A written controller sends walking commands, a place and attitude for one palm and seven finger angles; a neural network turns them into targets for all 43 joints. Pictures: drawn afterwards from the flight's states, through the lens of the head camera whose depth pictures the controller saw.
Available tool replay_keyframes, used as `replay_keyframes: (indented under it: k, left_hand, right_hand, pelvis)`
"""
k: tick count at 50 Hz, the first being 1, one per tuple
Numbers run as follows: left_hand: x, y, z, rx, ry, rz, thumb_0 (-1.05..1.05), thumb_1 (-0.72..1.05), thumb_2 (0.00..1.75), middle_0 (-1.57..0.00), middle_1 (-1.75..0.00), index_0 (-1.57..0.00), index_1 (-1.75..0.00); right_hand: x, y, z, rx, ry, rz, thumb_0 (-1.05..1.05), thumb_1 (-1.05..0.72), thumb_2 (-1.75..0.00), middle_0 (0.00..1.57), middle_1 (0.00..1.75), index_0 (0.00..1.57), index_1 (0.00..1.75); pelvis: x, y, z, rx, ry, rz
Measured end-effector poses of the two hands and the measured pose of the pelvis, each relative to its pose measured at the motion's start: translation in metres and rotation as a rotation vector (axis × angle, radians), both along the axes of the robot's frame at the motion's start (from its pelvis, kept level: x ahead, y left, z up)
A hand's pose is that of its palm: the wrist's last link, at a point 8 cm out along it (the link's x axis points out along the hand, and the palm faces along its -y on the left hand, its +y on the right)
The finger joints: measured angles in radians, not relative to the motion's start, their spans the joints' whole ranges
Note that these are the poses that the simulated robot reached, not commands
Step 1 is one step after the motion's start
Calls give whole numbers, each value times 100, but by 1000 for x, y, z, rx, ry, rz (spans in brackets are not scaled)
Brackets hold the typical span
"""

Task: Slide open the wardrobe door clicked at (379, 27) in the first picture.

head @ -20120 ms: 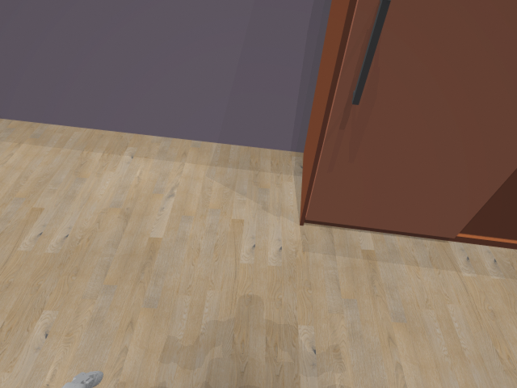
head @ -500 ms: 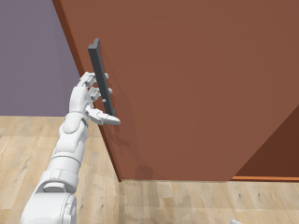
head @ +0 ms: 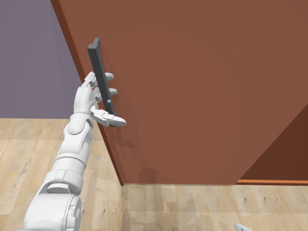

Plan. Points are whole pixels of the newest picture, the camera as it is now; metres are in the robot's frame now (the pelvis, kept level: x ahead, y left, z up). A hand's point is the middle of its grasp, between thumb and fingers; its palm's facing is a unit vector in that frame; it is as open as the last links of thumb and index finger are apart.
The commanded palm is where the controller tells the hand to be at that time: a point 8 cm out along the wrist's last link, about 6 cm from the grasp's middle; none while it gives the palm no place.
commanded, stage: slide the fingers in behind the handle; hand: left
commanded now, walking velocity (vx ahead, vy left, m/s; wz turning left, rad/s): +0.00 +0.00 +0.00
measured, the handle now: (106, 89) +0.48 +0.15 +0.11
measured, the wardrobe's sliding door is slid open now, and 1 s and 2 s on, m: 0.00 0.00 0.00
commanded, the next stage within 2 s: grip the handle and tug to test in 0.14 s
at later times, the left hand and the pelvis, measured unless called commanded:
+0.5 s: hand (109, 101) +0.42 +0.13 +0.12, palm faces -0.01 -1.00 +0.01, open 12.4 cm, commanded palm +0.39 +0.18 +0.12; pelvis +0.01 +0.00 +0.00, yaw +0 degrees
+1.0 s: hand (110, 102) +0.42 +0.12 +0.12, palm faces -0.01 -1.00 +0.00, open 5.8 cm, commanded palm +0.39 +0.17 +0.12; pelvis +0.01 +0.00 +0.00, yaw +0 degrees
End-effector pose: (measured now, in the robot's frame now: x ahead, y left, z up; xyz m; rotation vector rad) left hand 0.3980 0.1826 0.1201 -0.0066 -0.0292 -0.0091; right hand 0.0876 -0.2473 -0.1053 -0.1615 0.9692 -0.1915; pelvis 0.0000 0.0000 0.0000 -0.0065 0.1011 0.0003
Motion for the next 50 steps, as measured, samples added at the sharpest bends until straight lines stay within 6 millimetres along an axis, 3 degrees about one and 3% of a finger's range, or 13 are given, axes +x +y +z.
replay_keyframes:
  k: [14, 20, 45, 50]
  left_hand:
    - [6, -3, -4, -3, 10, -11, -1, -50, 30, -30, -120, -30, -120]
    - [7, -3, -3, 3, 4, -6, -1, -42, 33, -32, -121, -31, -121]
    - [1, 1, -2, 5, 8, 16, 1, 63, 78, -39, -134, -37, -134]
    - [0, -4, -2, 6, 0, 3, 1, 72, 83, -37, -136, -34, -135]
  right_hand:
    - [-4, -3, -2, -8, 27, -10, 1, -91, -90, 21, 30, 20, 30]
    - [0, -2, -1, -3, 17, -12, 1, -91, -90, 21, 30, 20, 30]
    - [12, 2, 1, 4, -12, 8, 1, -91, -90, 21, 30, 20, 30]
    - [10, 3, 0, 10, -5, 7, 1, -91, -90, 21, 30, 20, 30]
  pelvis:
    - [3, 1, 0, -1, 10, 1]
    - [5, 1, 0, 1, 12, -4]
    - [6, 3, 0, -1, 5, 3]
    - [8, 2, 0, 0, 4, 3]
